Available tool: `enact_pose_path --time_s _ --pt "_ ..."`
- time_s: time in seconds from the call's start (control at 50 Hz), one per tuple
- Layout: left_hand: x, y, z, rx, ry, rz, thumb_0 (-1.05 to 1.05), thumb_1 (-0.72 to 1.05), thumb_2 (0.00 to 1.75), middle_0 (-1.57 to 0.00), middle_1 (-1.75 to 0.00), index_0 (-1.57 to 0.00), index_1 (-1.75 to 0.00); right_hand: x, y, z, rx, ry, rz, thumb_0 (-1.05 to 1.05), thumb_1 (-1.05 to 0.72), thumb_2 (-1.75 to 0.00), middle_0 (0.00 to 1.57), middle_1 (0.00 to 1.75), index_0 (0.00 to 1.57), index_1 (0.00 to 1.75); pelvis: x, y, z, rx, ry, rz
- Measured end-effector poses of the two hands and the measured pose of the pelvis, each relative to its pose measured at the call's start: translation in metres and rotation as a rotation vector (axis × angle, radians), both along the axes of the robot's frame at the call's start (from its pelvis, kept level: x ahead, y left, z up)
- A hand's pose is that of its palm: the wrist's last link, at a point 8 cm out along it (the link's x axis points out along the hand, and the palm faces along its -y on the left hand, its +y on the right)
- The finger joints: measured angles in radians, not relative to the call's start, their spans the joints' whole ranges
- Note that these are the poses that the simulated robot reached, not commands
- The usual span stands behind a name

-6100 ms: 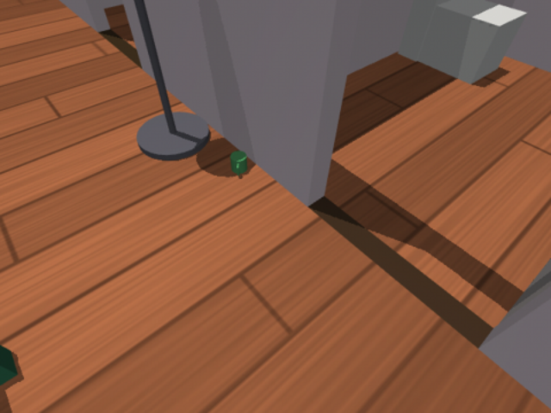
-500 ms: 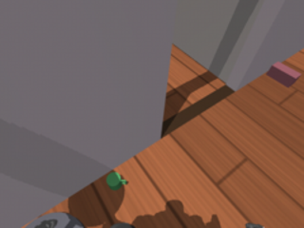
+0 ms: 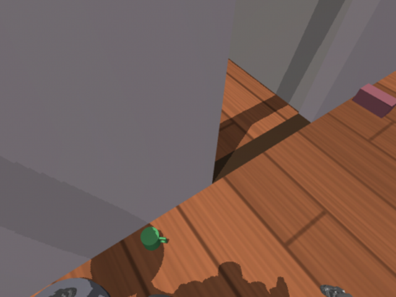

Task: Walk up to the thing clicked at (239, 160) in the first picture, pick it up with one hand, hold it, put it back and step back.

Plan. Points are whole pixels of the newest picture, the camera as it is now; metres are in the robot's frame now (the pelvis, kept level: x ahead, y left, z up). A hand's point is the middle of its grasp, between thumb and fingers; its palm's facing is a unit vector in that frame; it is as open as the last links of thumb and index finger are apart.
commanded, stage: walk up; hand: left
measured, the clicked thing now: (154, 239) +0.45 +0.21 -0.73
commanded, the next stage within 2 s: none
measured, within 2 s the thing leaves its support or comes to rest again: neither
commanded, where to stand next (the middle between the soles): +0.05 -0.01 m, yaw +0 degrees
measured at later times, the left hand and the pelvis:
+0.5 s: hand out of the picture +0.10 +0.29 -0.17, palm faces +0.01 -0.92 -0.39, open 7.4 cm; pelvis -0.03 +0.02 -0.02, yaw +2 degrees
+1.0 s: hand out of the picture +0.12 +0.28 -0.15, palm faces -0.06 -0.91 -0.42, open 7.4 cm; pelvis +0.00 +0.01 -0.01, yaw +0 degrees
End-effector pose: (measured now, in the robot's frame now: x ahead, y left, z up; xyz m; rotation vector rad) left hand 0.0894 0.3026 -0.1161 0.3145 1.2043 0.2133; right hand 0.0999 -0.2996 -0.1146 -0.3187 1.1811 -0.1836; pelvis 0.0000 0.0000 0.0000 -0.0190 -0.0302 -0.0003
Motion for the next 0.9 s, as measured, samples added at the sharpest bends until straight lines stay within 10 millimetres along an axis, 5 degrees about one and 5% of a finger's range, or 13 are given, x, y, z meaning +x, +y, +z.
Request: enact_pose_path --time_s 0.2,0.4,0.54,0.7,0.8,0.9 --pt "0.009 0.001 0.001 -0.001 -0.025 -0.004 0.00 0.91 0.90 -0.20 -0.30 -0.20 -0.30 0.000 -0.001 0.002 -0.006 0.006 0.010 0.00 -0.91 -0.89 0.21 0.29 0.20 0.30 0.001 -0.001 0.000 0.001 0.008 0.008" --pt "-0.003 0.017 -0.005 0.042 -0.028 0.010 0.00 0.91 0.90 -0.20 -0.30 -0.20 -0.30 -0.014 -0.007 -0.012 -0.035 0.026 0.009 0.00 -0.91 -0.89 0.21 0.29 0.20 0.30 -0.022 0.005 -0.014 -0.007 -0.011 0.024" --pt "-0.001 0.038 -0.019 0.034 -0.065 -0.023 0.00 0.91 0.90 -0.20 -0.30 -0.20 -0.30 -0.054 0.008 -0.012 -0.068 0.065 0.005 0.00 -0.91 -0.89 0.20 0.29 0.20 0.30 -0.027 0.028 -0.024 0.018 -0.003 0.044" --pt "-0.014 0.040 -0.010 -0.012 0.023 -0.047 0.00 0.91 0.90 -0.20 -0.30 -0.20 -0.30 -0.105 0.017 0.017 -0.080 0.135 -0.066 0.01 -0.91 -0.89 0.21 0.30 0.20 0.30 -0.005 0.031 0.000 0.016 0.004 0.025" --pt "-0.014 0.038 -0.007 0.018 0.070 -0.042 0.00 0.91 0.90 -0.20 -0.30 -0.20 -0.30 -0.100 0.009 0.015 -0.083 0.165 -0.090 0.01 -0.90 -0.89 0.21 0.30 0.20 0.30 0.008 0.026 0.001 0.010 0.000 0.005" --pt "0.001 0.028 -0.005 0.076 0.043 -0.042 0.01 0.91 0.90 -0.20 -0.30 -0.20 -0.30 -0.070 -0.002 -0.014 -0.044 0.143 -0.113 0.01 -0.91 -0.89 0.21 0.30 0.20 0.30 0.012 0.016 -0.013 0.010 -0.007 -0.002"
